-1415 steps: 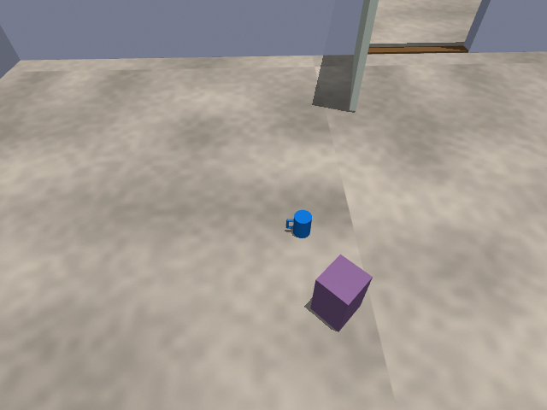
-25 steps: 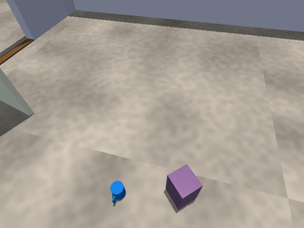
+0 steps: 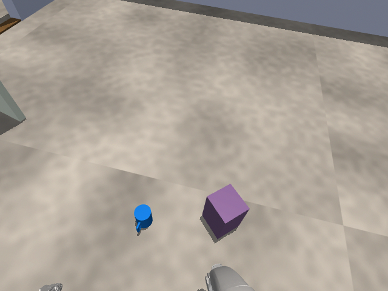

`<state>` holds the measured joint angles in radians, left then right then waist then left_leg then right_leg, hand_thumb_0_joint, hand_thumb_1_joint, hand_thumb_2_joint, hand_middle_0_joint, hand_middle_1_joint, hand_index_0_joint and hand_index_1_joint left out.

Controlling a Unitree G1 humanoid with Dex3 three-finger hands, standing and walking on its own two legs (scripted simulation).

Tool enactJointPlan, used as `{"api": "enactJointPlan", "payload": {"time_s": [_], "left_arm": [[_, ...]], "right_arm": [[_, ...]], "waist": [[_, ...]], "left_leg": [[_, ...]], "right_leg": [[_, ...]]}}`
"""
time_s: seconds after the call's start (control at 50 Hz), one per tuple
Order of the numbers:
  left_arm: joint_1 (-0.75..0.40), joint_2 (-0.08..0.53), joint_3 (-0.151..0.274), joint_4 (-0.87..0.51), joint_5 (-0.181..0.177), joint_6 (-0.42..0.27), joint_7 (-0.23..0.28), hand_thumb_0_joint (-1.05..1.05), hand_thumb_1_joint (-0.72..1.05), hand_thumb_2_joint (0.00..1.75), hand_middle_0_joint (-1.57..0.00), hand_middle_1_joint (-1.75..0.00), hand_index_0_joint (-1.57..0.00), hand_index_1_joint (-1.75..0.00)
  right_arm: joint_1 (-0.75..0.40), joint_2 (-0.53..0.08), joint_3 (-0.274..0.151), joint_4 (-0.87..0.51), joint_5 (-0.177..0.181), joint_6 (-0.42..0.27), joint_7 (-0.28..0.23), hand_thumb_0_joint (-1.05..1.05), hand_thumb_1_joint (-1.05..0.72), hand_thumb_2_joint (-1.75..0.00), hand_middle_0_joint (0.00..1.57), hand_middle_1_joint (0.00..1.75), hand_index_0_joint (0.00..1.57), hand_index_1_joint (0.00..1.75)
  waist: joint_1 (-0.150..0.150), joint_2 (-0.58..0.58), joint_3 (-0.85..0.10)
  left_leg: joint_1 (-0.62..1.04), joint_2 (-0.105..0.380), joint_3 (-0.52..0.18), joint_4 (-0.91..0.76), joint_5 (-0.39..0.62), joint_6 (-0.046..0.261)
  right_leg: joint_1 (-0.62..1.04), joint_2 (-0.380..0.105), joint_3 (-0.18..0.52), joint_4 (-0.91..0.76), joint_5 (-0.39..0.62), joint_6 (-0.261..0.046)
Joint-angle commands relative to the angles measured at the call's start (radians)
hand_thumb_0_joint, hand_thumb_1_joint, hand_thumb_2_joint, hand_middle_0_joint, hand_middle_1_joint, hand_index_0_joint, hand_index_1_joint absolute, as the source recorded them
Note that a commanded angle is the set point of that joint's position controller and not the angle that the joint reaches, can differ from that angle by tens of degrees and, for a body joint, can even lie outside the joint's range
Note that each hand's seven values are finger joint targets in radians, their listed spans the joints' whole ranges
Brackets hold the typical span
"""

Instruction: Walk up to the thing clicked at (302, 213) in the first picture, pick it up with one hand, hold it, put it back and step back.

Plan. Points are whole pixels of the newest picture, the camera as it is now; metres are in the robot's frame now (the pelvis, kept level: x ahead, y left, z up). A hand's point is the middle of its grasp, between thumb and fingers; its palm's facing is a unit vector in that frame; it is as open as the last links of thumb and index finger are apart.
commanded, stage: walk up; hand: left
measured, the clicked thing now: (142, 219) +0.52 +0.20 -0.70
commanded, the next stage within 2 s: none
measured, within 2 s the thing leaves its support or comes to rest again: neither
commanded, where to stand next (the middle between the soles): +0.14 -0.03 m, yaw -3 degrees
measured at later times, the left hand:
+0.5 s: hand (104, 280) +0.18 +0.19 -0.12, palm faces -0.10 -0.91 -0.41, open 7.4 cm
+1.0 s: hand out of the picture +0.10 +0.25 -0.16, palm faces -0.13 -0.91 -0.39, open 7.4 cm
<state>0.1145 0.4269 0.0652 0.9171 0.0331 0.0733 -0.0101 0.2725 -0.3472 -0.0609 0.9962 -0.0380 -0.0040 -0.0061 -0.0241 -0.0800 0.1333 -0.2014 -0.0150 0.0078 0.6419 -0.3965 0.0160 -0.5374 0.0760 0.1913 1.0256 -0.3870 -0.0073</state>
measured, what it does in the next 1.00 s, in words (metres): steps on the spot: right foot, then left foot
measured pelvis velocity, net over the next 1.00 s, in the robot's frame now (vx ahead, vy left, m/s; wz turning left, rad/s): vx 0.01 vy -0.02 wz -0.11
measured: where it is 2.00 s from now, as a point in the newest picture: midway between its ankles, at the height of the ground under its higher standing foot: outside the picture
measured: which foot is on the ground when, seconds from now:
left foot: down 0.00-0.30, up 0.32-0.68, down 0.70-1.00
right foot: up 0.00-0.26, down 0.28-0.72, up 0.74-1.00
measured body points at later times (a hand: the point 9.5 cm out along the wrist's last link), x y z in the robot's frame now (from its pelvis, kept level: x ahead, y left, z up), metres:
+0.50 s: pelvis +0.05 -0.06 +0.01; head +0.07 -0.08 +0.45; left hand +0.18 +0.24 -0.09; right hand +0.08 -0.38 -0.13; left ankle +0.07 +0.09 -0.68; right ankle +0.07 -0.18 -0.72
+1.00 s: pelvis +0.01 -0.02 +0.00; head +0.05 +0.00 +0.45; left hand +0.11 +0.30 -0.13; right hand +0.08 -0.34 -0.10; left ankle +0.07 +0.08 -0.72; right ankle -0.03 -0.15 -0.70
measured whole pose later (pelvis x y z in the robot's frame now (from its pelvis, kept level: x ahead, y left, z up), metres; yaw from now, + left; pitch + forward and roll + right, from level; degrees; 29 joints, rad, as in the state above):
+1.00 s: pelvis +0.01 -0.02 +0.00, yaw -6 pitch -2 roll -1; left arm 0.22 0.42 0.05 0.95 0.02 0.02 0.00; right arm 0.19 -0.37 -0.04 0.85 -0.04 -0.01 0.02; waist 0.01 -0.03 0.12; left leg -0.34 0.02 0.05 0.67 -0.30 0.04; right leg -0.28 0.02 0.06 0.82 -0.58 -0.01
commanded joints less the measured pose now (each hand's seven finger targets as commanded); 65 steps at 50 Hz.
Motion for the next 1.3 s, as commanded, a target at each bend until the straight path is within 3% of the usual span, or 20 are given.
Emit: {"api": "enactJointPlan", "payload": {"time_s": [0.0,0.12,0.24,0.26,0.28,0.3,0.32,0.42,0.56,0.66,0.7,0.74,0.8,0.88,0.98,1.02,1.04,1.08,1.22,1.28], "left_arm": [[-0.047,0.194,0.062,-0.107,0.01,-0.035,-0.023,0.0,0.9,0.9,-0.2,-0.3,-0.2,-0.3],[-0.062,0.195,0.048,-0.118,-0.006,-0.076,-0.05,0.0,0.9,0.9,-0.2,-0.3,-0.2,-0.3],[0.194,0.146,0.048,-0.02,-0.017,-0.118,-0.026,0.0,0.9,0.9,-0.2,-0.3,-0.2,-0.3],[0.255,0.204,0.067,-0.007,-0.009,-0.127,-0.012,0.0,0.9,0.9,-0.2,-0.3,-0.2,-0.3],[0.265,0.306,0.086,-0.035,-0.004,-0.135,0.001,0.0,0.9,0.9,-0.2,-0.3,-0.2,-0.3],[0.223,0.338,0.082,-0.056,-0.01,-0.131,0.0,0.0,0.9,0.9,-0.2,-0.3,-0.2,-0.3],[0.186,0.3,0.074,-0.067,-0.02,-0.126,0.002,0.0,0.9,0.9,-0.2,-0.3,-0.2,-0.3],[0.066,0.211,0.035,-0.097,-0.023,-0.14,0.027,0.0,0.9,0.9,-0.2,-0.3,-0.2,-0.3],[0.037,0.236,0.047,-0.146,-0.031,-0.098,0.056,0.0,0.9,0.9,-0.2,-0.3,-0.2,-0.3],[-0.005,0.227,0.035,-0.154,-0.041,-0.079,0.069,0.0,0.9,0.9,-0.2,-0.3,-0.2,-0.3],[0.047,0.136,0.015,-0.151,-0.058,-0.065,0.072,0.0,0.9,0.9,-0.2,-0.3,-0.2,-0.3],[-0.003,0.187,0.034,-0.126,-0.045,-0.052,0.089,0.0,0.9,0.9,-0.2,-0.3,-0.2,-0.3],[0.085,0.176,0.029,-0.08,-0.045,-0.057,0.066,0.0,0.9,0.9,-0.2,-0.3,-0.2,-0.3],[0.051,0.179,0.029,-0.065,-0.015,-0.079,0.023,0.0,0.9,0.9,-0.2,-0.3,-0.2,-0.3],[0.14,0.17,0.035,-0.027,-0.001,-0.109,0.014,0.0,0.9,0.9,-0.2,-0.3,-0.2,-0.3],[0.211,0.15,0.038,0.009,0.003,-0.125,0.013,0.0,0.9,0.9,-0.2,-0.3,-0.2,-0.3],[0.24,0.178,0.048,0.01,0.012,-0.132,0.015,0.0,0.9,0.9,-0.2,-0.3,-0.2,-0.3],[0.219,0.311,0.069,-0.02,0.017,-0.14,0.017,0.0,0.9,0.9,-0.2,-0.3,-0.2,-0.3],[0.148,0.216,0.043,-0.064,-0.003,-0.141,0.012,0.0,0.9,0.9,-0.2,-0.3,-0.2,-0.3],[0.086,0.175,0.017,-0.076,-0.032,-0.109,0.013,0.0,0.9,0.9,-0.2,-0.3,-0.2,-0.3]], "right_arm": [[0.019,-0.333,-0.096,-0.109,0.005,-0.074,-0.038,0.0,-0.9,-0.9,0.2,0.3,0.2,0.3],[0.095,-0.345,-0.098,-0.151,0.002,-0.084,-0.006,0.0,-0.9,-0.9,0.2,0.3,0.2,0.3],[0.018,-0.285,-0.054,-0.201,0.021,-0.037,0.011,0.0,-0.9,-0.9,0.2,0.3,0.2,0.3],[0.06,-0.217,-0.027,-0.216,0.036,-0.034,0.007,0.0,-0.9,-0.9,0.2,0.3,0.2,0.3],[0.07,-0.165,-0.005,-0.251,0.042,-0.032,0.005,0.0,-0.9,-0.9,0.2,0.3,0.2,0.3],[0.033,-0.255,-0.036,-0.228,0.037,-0.016,-0.013,0.0,-0.9,-0.9,0.2,0.3,0.2,0.3],[0.041,-0.285,-0.046,-0.206,0.04,-0.017,-0.016,0.0,-0.9,-0.9,0.2,0.3,0.2,0.3],[0.119,-0.233,-0.032,-0.125,0.04,0.003,-0.002,0.0,-0.9,-0.9,0.2,0.3,0.2,0.3],[0.015,-0.251,-0.049,-0.177,0.033,0.035,-0.011,0.0,-0.9,-0.9,0.2,0.3,0.2,0.3],[0.048,-0.242,-0.066,-0.184,0.012,0.025,0.006,0.0,-0.9,-0.9,0.2,0.3,0.2,0.3],[-0.047,-0.345,-0.086,-0.232,-0.004,0.014,0.009,0.0,-0.9,-0.9,0.2,0.3,0.2,0.3],[-0.031,-0.35,-0.096,-0.223,0.014,0.011,0.008,0.0,-0.9,-0.9,0.2,0.3,0.2,0.3],[-0.105,-0.281,-0.067,-0.221,0.019,-0.007,-0.017,0.0,-0.9,-0.9,0.2,0.3,0.2,0.3],[-0.052,-0.296,-0.065,-0.205,0.003,-0.034,-0.007,0.0,-0.9,-0.9,0.2,0.3,0.2,0.3],[-0.066,-0.341,-0.071,-0.204,-0.001,-0.024,0.015,0.0,-0.9,-0.9,0.2,0.3,0.2,0.3],[-0.099,-0.305,-0.056,-0.211,0.011,-0.015,0.023,0.0,-0.9,-0.9,0.2,0.3,0.2,0.3],[-0.108,-0.266,-0.043,-0.217,0.018,-0.009,0.024,0.0,-0.9,-0.9,0.2,0.3,0.2,0.3],[-0.215,-0.244,-0.04,-0.24,0.019,-0.012,0.016,0.0,-0.9,-0.9,0.2,0.3,0.2,0.3],[-0.095,-0.216,-0.025,-0.163,0.037,-0.052,0.024,0.0,-0.9,-0.9,0.2,0.3,0.2,0.3],[-0.004,-0.208,-0.036,-0.111,0.033,-0.059,0.007,0.0,-0.9,-0.9,0.2,0.3,0.2,0.3]], "waist": [[-0.016,0.187,-0.086],[-0.068,0.247,0.004],[0.067,0.209,-0.104],[0.089,0.028,-0.178],[0.083,-0.203,-0.191],[0.09,-0.085,-0.143],[0.069,-0.017,-0.088],[0.008,-0.043,-0.064],[0.036,-0.111,-0.152],[-0.019,-0.049,-0.192],[0.03,0.272,-0.193],[-0.022,0.235,-0.199],[0.043,0.199,-0.186],[-0.019,0.189,-0.176],[0.007,0.256,-0.111],[0.05,0.216,-0.119],[0.069,0.144,-0.105],[0.104,-0.06,0.039],[0.056,-0.096,-0.036],[-0.007,-0.033,-0.1]], "left_leg": [[0.239,0.28,-0.292,-0.275,0.271,0.117],[0.215,0.301,-0.271,-0.391,-0.01,0.192],[-0.009,0.161,0.005,0.013,0.468,0.104],[-0.14,0.115,0.024,0.198,0.305,0.065],[-0.362,-0.012,0.038,0.385,-0.127,0.018],[-0.305,0.009,-0.108,0.481,-0.249,0.023],[-0.324,0.029,-0.145,0.53,-0.217,0.022],[-0.187,0.044,-0.13,0.316,-0.057,-0.012],[-0.199,-0.003,-0.068,0.296,-0.07,-0.01],[-0.046,0.018,-0.034,-0.065,0.253,0.019],[0.044,0.305,-0.437,-0.178,0.708,0.167],[-0.029,0.35,-0.479,-0.199,0.709,0.261],[0.028,0.258,-0.307,-0.173,0.398,0.19],[0.091,0.262,-0.358,-0.261,-0.076,0.189],[-0.018,0.276,-0.331,-0.276,-0.091,0.208],[-0.154,0.201,-0.211,-0.208,-0.063,0.135],[-0.278,0.156,-0.165,-0.107,-0.086,0.09],[-0.447,-0.005,-0.09,0.255,-0.152,0.004],[-0.207,0.015,0.001,0.046,0.023,-0.008],[0.108,-0.021,0.017,-0.164,0.331,0.008]], "right_leg": [[-0.136,-0.056,-0.002,-0.018,0.037,0.01],[-0.106,-0.085,-0.084,-0.203,0.001,0.004],[0.447,-0.03,-0.272,-0.607,0.21,-0.027],[0.606,-0.094,-0.139,-0.617,0.235,-0.039],[0.637,-0.38,0.331,-0.731,0.111,-0.146],[0.456,-0.495,0.474,-0.754,0.048,-0.274],[0.434,-0.457,0.366,-0.729,0.116,-0.288],[0.269,-0.303,0.002,-0.646,0.427,-0.181],[0.306,-0.38,0.015,-0.476,0.894,-0.232],[0.238,-0.313,-0.039,-0.307,0.631,-0.134],[0.034,-0.037,-0.184,-0.016,-0.118,-0.015],[0.062,0.002,-0.027,0.219,-0.308,-0.025],[0.026,-0.026,-0.012,0.193,-0.136,-0.032],[0.072,-0.065,-0.08,-0.13,-0.147,0.005],[0.212,-0.068,-0.189,-0.396,-0.147,-0.023],[0.41,-0.044,-0.222,-0.579,0.005,-0.049],[0.514,-0.091,-0.117,-0.647,-0.04,-0.078],[0.333,-0.447,0.425,-0.841,-0.392,-0.245],[0.385,-0.295,-0.054,-0.636,0.499,-0.174],[0.215,-0.213,-0.165,-0.434,0.553,-0.096]]}}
